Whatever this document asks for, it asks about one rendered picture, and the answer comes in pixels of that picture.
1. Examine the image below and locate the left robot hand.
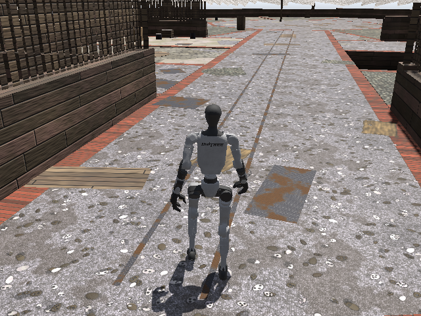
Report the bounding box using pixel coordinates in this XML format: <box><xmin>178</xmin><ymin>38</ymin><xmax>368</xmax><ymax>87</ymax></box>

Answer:
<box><xmin>170</xmin><ymin>192</ymin><xmax>186</xmax><ymax>212</ymax></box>

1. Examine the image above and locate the left robot upper arm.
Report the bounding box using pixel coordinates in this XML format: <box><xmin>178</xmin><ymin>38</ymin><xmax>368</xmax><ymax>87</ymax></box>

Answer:
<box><xmin>181</xmin><ymin>132</ymin><xmax>199</xmax><ymax>170</ymax></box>

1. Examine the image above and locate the right robot thigh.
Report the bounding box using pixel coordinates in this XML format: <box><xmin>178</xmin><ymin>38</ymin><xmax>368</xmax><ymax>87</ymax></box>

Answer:
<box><xmin>218</xmin><ymin>185</ymin><xmax>233</xmax><ymax>238</ymax></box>

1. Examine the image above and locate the right robot hand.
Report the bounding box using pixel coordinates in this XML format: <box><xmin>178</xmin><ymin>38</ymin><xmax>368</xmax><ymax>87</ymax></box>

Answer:
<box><xmin>233</xmin><ymin>181</ymin><xmax>248</xmax><ymax>194</ymax></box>

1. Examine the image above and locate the robot right forearm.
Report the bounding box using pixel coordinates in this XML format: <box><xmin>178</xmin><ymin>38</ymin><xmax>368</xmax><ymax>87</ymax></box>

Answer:
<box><xmin>236</xmin><ymin>159</ymin><xmax>247</xmax><ymax>184</ymax></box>

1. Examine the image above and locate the right robot upper arm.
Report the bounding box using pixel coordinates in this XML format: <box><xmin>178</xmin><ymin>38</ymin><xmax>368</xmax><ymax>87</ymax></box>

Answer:
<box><xmin>226</xmin><ymin>133</ymin><xmax>243</xmax><ymax>169</ymax></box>

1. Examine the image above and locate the robot right shin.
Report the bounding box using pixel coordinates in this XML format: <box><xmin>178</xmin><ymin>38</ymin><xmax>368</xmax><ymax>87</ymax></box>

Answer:
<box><xmin>220</xmin><ymin>226</ymin><xmax>230</xmax><ymax>271</ymax></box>

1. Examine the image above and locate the robot left forearm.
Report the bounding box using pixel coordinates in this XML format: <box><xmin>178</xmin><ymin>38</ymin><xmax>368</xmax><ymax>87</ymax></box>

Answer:
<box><xmin>172</xmin><ymin>160</ymin><xmax>187</xmax><ymax>194</ymax></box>

